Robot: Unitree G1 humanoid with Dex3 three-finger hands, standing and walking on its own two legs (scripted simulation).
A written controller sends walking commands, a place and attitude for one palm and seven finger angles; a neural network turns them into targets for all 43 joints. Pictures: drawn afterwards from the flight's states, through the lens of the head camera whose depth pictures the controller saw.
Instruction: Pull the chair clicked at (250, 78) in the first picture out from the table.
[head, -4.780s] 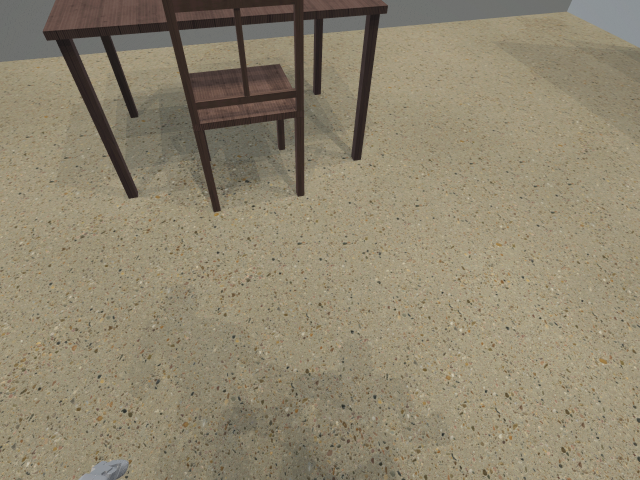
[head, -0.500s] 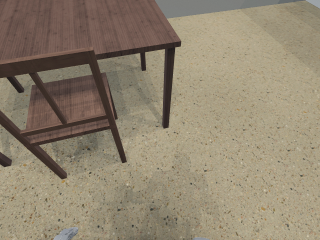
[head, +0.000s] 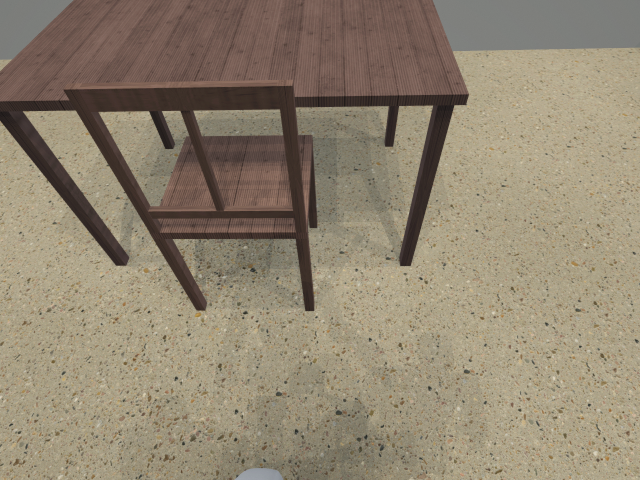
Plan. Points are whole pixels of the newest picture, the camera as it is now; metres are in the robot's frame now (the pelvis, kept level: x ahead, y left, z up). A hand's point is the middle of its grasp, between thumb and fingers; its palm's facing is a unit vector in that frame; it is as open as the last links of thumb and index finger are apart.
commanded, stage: take the last steps up to it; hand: left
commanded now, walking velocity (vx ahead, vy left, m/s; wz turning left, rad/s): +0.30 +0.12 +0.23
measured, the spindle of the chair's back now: (205, 164) +0.72 +0.33 -0.10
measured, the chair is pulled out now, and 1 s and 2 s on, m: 0.00 0.00 0.00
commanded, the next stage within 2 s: come to a stop and stand still in 0.86 s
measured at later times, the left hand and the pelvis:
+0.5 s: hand out of the picture +0.12 +0.24 -0.17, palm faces +0.09 -0.98 -0.20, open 7.4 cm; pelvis +0.07 +0.05 +0.00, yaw +5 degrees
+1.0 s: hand (201, 408) +0.23 +0.22 -0.16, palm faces +0.16 -0.96 -0.22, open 7.3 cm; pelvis +0.23 +0.04 +0.01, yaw +6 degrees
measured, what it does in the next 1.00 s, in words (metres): walks ahead: left foot, then right foot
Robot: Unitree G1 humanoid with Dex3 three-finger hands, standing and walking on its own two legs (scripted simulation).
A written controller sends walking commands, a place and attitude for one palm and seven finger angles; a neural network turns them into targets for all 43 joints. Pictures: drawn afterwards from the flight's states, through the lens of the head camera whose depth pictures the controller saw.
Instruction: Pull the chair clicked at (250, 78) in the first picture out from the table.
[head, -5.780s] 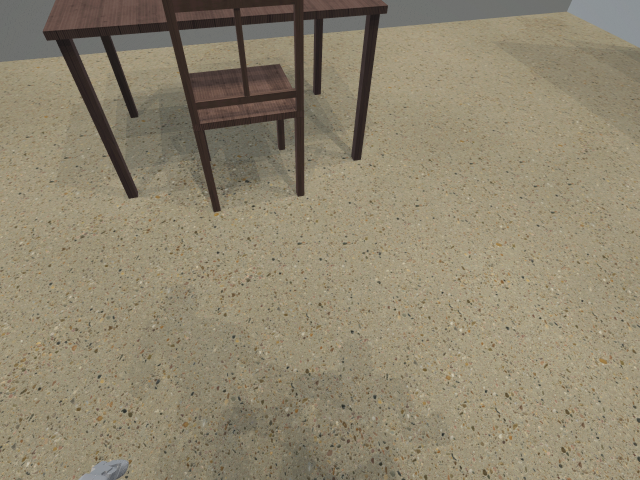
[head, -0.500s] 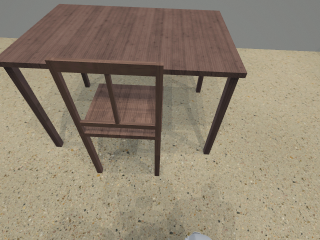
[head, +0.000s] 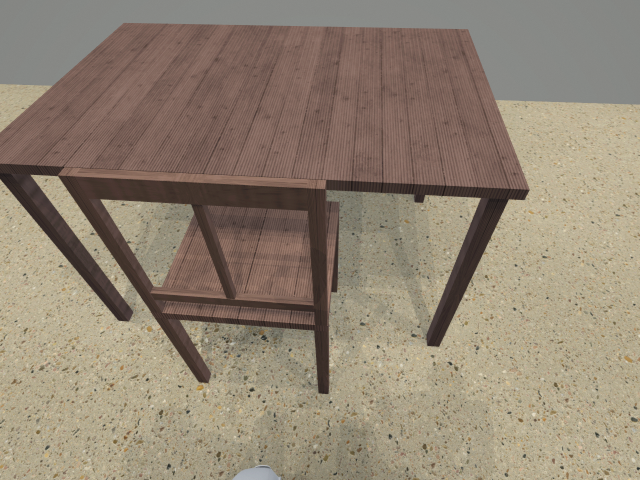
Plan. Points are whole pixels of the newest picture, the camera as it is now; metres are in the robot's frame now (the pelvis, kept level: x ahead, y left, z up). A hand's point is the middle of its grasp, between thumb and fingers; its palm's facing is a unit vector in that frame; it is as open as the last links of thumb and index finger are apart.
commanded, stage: come to a stop and stand still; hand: left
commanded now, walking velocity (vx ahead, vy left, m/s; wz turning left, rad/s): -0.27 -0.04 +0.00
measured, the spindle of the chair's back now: (217, 255) +0.51 +0.24 -0.10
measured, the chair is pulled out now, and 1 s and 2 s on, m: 0.00 0.00 0.00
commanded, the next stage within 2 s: look again from close up in 1.66 s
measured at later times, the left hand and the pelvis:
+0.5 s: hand out of the picture +0.03 +0.21 -0.18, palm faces +0.00 -0.96 -0.27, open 7.4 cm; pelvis +0.00 +0.01 -0.01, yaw -3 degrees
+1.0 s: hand out of the picture +0.01 +0.19 -0.19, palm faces +0.00 -0.98 -0.21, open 7.4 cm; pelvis +0.01 +0.01 -0.01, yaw -2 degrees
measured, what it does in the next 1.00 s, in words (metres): steps on the spot: left foot, then right foot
